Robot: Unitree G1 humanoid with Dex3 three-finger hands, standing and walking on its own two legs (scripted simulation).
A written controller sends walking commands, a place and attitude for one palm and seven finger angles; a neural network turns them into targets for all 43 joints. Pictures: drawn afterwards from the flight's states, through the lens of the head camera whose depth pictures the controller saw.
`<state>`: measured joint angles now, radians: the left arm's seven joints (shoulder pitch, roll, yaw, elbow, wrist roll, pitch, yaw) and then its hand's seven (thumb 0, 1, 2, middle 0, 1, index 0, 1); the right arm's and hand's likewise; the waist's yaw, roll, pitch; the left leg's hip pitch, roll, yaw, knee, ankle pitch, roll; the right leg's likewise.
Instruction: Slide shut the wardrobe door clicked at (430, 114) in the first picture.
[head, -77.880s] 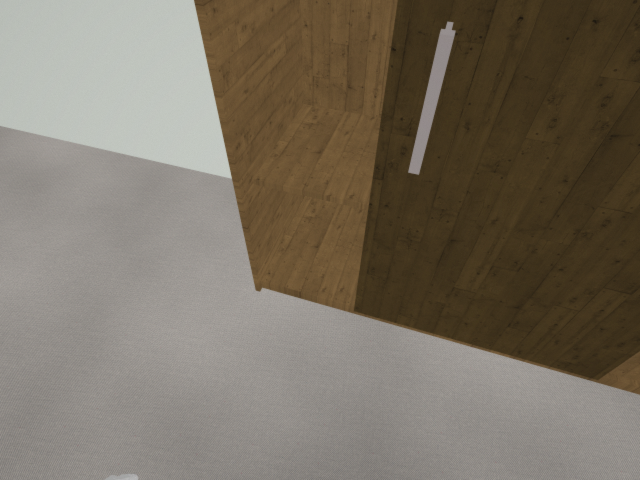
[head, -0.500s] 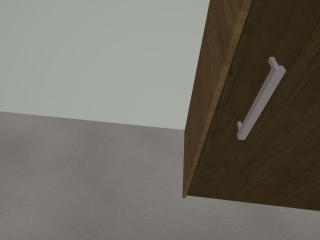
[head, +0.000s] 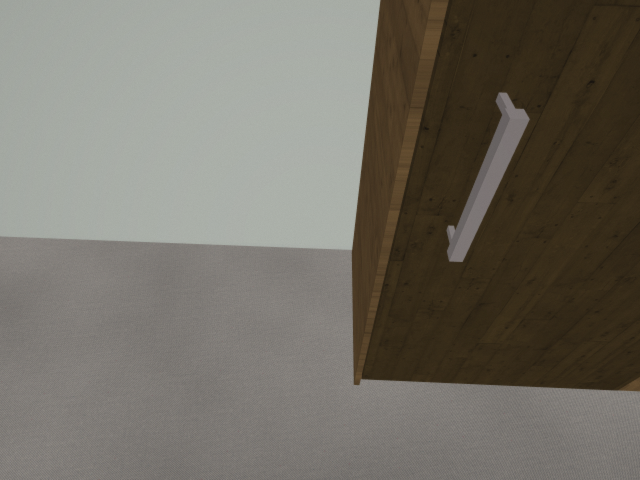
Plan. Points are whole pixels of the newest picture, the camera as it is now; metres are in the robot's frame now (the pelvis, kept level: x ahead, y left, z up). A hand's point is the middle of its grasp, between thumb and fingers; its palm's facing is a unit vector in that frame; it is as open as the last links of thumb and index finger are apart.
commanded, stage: come to a stop and stand still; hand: right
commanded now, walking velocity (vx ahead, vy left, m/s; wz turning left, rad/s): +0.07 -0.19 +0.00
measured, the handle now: (476, 187) +0.49 -0.21 +0.10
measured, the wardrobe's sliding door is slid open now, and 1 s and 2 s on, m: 0.00 0.00 0.00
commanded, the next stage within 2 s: look again from close up in 1.68 s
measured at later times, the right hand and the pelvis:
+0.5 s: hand out of the picture +0.00 -0.23 -0.18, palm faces +0.00 +0.98 -0.17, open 7.4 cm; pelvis +0.00 -0.05 +0.00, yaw +2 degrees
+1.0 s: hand out of the picture -0.01 -0.19 -0.17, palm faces +0.02 +0.98 -0.17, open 7.3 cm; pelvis +0.00 -0.02 +0.00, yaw +1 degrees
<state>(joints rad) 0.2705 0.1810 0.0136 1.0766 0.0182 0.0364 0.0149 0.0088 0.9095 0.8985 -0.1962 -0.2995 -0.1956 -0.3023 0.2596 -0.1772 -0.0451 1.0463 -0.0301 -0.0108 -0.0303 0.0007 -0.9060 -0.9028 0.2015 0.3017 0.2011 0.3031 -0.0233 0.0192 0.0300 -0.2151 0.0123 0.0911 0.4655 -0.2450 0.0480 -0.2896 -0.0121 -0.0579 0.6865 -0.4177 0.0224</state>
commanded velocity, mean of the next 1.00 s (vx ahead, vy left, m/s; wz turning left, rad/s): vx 0.00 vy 0.06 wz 0.00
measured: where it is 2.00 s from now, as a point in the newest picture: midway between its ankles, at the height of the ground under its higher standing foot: outside the picture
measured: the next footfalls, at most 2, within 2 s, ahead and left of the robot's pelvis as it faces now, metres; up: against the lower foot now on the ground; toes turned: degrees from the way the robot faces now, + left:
right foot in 0.14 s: +0.03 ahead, -0.16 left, +0.00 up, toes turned -1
left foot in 0.48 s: +0.02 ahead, +0.06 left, +0.00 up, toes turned +5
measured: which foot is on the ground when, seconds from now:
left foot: down 0.00-0.16, up 0.18-0.46, down 0.48-1.00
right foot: up 0.00-0.12, down 0.14-1.00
